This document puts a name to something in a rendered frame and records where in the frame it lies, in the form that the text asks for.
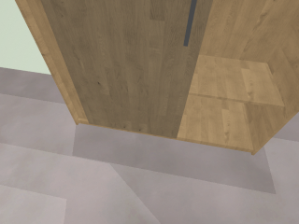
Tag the wardrobe door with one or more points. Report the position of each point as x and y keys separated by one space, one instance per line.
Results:
x=44 y=27
x=127 y=58

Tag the handle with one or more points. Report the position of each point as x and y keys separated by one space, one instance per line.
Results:
x=189 y=23

